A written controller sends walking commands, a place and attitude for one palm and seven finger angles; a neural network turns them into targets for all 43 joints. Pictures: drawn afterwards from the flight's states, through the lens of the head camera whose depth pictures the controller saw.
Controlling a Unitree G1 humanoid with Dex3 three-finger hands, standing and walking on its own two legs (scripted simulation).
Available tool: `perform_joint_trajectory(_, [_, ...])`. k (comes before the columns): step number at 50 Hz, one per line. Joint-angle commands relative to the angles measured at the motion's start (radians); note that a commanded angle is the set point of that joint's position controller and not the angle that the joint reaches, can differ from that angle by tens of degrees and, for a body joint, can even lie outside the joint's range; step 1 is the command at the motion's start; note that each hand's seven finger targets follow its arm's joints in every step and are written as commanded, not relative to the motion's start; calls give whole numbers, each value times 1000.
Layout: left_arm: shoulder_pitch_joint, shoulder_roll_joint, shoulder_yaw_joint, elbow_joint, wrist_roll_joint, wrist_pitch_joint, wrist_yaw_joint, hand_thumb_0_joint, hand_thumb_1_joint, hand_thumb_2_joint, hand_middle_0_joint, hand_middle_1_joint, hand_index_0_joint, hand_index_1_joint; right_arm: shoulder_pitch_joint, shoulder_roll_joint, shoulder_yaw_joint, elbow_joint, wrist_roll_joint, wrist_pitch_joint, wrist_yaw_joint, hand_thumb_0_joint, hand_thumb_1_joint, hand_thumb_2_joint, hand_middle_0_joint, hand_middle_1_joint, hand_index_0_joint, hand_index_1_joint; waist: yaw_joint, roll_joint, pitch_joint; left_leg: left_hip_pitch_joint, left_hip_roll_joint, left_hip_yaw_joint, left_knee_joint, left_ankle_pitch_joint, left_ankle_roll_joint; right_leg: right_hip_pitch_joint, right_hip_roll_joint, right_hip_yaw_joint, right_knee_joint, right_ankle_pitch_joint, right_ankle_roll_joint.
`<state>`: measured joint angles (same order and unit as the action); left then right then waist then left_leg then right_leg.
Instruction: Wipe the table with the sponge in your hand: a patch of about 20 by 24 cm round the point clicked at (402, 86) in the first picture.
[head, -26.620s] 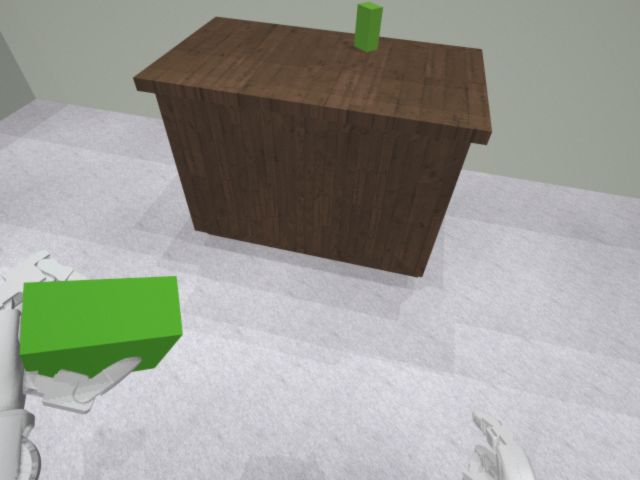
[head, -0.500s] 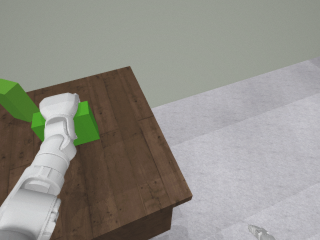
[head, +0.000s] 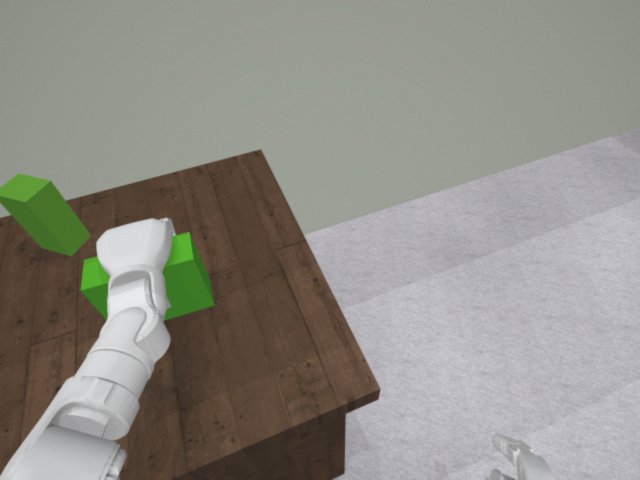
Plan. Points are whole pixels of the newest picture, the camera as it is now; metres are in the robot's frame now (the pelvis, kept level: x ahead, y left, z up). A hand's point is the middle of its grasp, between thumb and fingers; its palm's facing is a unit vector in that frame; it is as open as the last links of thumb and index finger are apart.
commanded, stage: wipe back along the middle lane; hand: left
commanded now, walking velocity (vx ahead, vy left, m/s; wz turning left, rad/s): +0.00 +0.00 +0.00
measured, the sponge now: (158, 291) +0.36 +0.27 +0.01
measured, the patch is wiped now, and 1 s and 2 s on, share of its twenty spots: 0.50 0.80 0.85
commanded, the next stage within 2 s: slide across to the third lane in 1.12 s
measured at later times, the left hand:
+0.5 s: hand (153, 298) +0.33 +0.25 +0.05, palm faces +0.01 -0.03 -1.00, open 9.4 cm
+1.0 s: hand (157, 331) +0.28 +0.23 +0.05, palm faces +0.04 -0.07 -1.00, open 9.4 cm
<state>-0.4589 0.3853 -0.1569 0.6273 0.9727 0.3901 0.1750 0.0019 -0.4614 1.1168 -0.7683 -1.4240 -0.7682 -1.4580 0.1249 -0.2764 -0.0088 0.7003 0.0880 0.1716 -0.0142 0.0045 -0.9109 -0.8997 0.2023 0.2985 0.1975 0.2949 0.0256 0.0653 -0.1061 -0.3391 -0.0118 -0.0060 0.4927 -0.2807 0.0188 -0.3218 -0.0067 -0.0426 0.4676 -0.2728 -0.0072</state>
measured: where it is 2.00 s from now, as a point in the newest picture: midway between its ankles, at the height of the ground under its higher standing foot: outside the picture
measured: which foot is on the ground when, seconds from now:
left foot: down 0.00-1.00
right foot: down 0.00-1.00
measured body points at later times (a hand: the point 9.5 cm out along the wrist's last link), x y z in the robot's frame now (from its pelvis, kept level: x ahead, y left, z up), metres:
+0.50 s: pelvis +0.00 +0.00 +0.00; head +0.01 -0.03 +0.45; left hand +0.32 +0.25 +0.10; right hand +0.20 -0.23 -0.11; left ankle -0.03 +0.11 -0.74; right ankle -0.03 -0.12 -0.74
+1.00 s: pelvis +0.00 +0.00 +0.00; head -0.01 -0.04 +0.45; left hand +0.27 +0.23 +0.10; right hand +0.22 -0.22 -0.09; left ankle -0.03 +0.11 -0.74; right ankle -0.03 -0.12 -0.74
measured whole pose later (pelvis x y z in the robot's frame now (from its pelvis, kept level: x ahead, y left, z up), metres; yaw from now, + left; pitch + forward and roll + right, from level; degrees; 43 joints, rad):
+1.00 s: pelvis +0.00 +0.00 +0.00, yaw -1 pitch +3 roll +0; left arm -0.04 0.32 -0.26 0.09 0.99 0.54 0.18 0.03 -0.45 1.11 -0.74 -1.45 -0.77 -1.45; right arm 0.03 -0.26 0.01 0.64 0.09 0.17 0.03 0.01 -0.91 -0.90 0.20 0.30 0.20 0.29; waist 0.08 0.09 -0.10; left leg -0.26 -0.01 0.01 0.52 -0.30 0.02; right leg -0.27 -0.01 -0.03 0.52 -0.31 -0.01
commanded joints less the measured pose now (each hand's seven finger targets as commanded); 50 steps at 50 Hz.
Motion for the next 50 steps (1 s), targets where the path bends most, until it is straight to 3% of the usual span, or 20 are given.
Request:
perform_joint_trajectory(1, [-121,77,6,-87,-8,-1,-16,0,100,1300,-1200,-1600,-1200,-1600,-107,-130,-38,-138,0,-34,-2,0,-900,-900,200,300,200,300,2,-111,-180,83,-13,-15,-18,299,15,99,22,6,-17,324,-56])
perform_joint_trajectory(4, [-88,41,-10,-150,-23,12,-11,0,100,1300,-1200,-1600,-1200,-1600,-131,-126,-38,-156,2,-36,4,0,-900,-900,200,300,200,300,7,-108,-208,92,-11,-14,-18,316,13,120,22,7,-10,341,-55])
perform_joint_trajectory(7, [-93,54,-6,-146,-26,41,-7,0,100,1300,-1200,-1600,-1200,-1600,-141,-127,-33,-147,3,-32,1,0,-900,-900,200,300,200,300,5,-125,-158,83,-12,-14,-20,282,15,101,22,6,-20,316,-54])
perform_joint_trajectory(12, [-12,68,10,-185,-35,68,-18,0,100,1300,-1200,-1600,-1200,-1600,-159,-127,-27,-161,4,-34,0,0,-900,-900,200,300,200,300,21,-139,-178,84,-17,-13,-17,304,17,144,20,13,-10,359,-53])
perform_joint_trajectory(17, [99,3,-31,-284,-45,75,-23,0,100,1300,-1200,-1600,-1200,-1600,-177,-118,-27,-182,3,-41,18,0,-900,-900,200,300,200,300,25,-144,-169,94,-11,-16,-7,340,14,143,22,7,3,396,-51])
perform_joint_trajectory(19, [143,56,21,-320,-51,88,-19,0,100,1300,-1200,-1600,-1200,-1600,-190,-125,-26,-188,2,-41,20,0,-900,-900,200,300,200,300,40,-140,-173,87,-11,-17,-14,339,11,163,23,19,4,406,-53])
perform_joint_trajectory(23, [188,-17,-42,-392,-61,110,-19,0,100,1300,-1200,-1600,-1200,-1600,-208,-115,-24,-197,6,-46,27,0,-900,-900,200,300,200,300,32,-147,-159,99,-10,-12,-7,352,12,156,21,11,10,423,-49])
perform_joint_trajectory(24, [208,26,-2,-395,-60,119,-17,0,100,1300,-1200,-1600,-1200,-1600,-213,-120,-26,-194,5,-44,28,0,-900,-900,200,300,200,300,42,-144,-151,94,-8,-16,-13,337,10,153,24,18,6,401,-51])
perform_joint_trajectory(26, [183,-20,-49,-419,-64,129,-20,0,100,1300,-1200,-1600,-1200,-1600,-220,-114,-21,-196,7,-45,28,0,-900,-900,200,300,200,300,29,-149,-138,98,-7,-16,-13,326,12,142,23,7,8,385,-49])
perform_joint_trajectory(29, [257,0,-30,-450,-56,138,-22,0,100,1300,-1200,-1600,-1200,-1600,-233,-116,-23,-201,5,-48,32,0,-900,-900,200,300,200,300,46,-133,-155,106,-7,-22,-10,348,8,155,25,19,17,402,-54])
perform_joint_trajectory(30, [268,-52,-76,-470,-63,139,-25,0,100,1300,-1200,-1600,-1200,-1600,-236,-106,-19,-210,7,-50,35,0,-900,-900,200,300,200,300,39,-142,-150,109,-8,-19,-7,350,10,158,23,8,20,405,-51])
perform_joint_trajectory(34, [300,-7,-41,-495,-57,151,-26,0,100,1300,-1200,-1600,-1200,-1600,-253,-111,-18,-208,6,-49,37,0,-900,-900,200,300,200,300,48,-133,-127,99,-6,-22,-15,323,8,150,25,20,15,380,-53])
perform_joint_trajectory(36, [265,-63,-102,-516,-53,154,-31,0,100,1300,-1200,-1600,-1200,-1600,-256,-103,-16,-212,9,-50,38,0,-900,-900,200,300,200,300,33,-146,-118,105,-6,-20,-11,306,12,131,26,10,17,353,-51])
perform_joint_trajectory(39, [318,6,-35,-514,-49,157,-28,0,100,1300,-1200,-1600,-1200,-1600,-264,-110,-16,-210,6,-50,37,0,-900,-900,200,300,200,300,52,-149,-120,99,-6,-22,-17,295,8,146,29,24,16,345,-55])
perform_joint_trajectory(41, [310,-73,-110,-552,-54,153,-33,0,100,1300,-1200,-1600,-1200,-1600,-274,-96,-13,-221,9,-51,43,0,-900,-900,200,300,200,300,39,-138,-113,107,-7,-19,-12,301,11,139,26,15,20,354,-53])
perform_joint_trajectory(43, [366,-72,-106,-571,-56,150,-32,0,100,1300,-1200,-1600,-1200,-1600,-280,-93,-13,-227,8,-54,48,0,-900,-900,200,300,200,300,49,-142,-126,107,-9,-19,-10,305,12,151,26,16,23,359,-52])
perform_joint_trajectory(44, [401,-24,-52,-569,-58,151,-28,0,100,1300,-1200,-1600,-1200,-1600,-286,-98,-17,-225,7,-53,48,0,-900,-900,200,300,200,300,63,-143,-123,100,-8,-22,-14,296,10,159,29,28,18,352,-55])
perform_joint_trajectory(46, [366,-81,-118,-594,-56,152,-31,0,100,1300,-1200,-1600,-1200,-1600,-288,-92,-12,-227,8,-52,49,0,-900,-900,200,300,200,300,43,-152,-98,96,-8,-16,-14,278,12,143,26,20,17,342,-51])
perform_joint_trajectory(49, [404,-10,-49,-603,-54,160,-25,0,100,1300,-1200,-1600,-1200,-1600,-297,-99,-12,-223,7,-52,45,0,-900,-900,200,300,200,300,60,-150,-99,89,-11,-17,-24,255,12,158,30,38,9,319,-52])
perform_joint_trajectory(50, [404,-50,-88,-610,-53,163,-25,0,100,1300,-1200,-1600,-1200,-1600,-302,-90,-8,-228,9,-54,46,0,-900,-900,200,300,200,300,54,-143,-94,95,-12,-13,-22,259,12,158,26,27,15,320,-50])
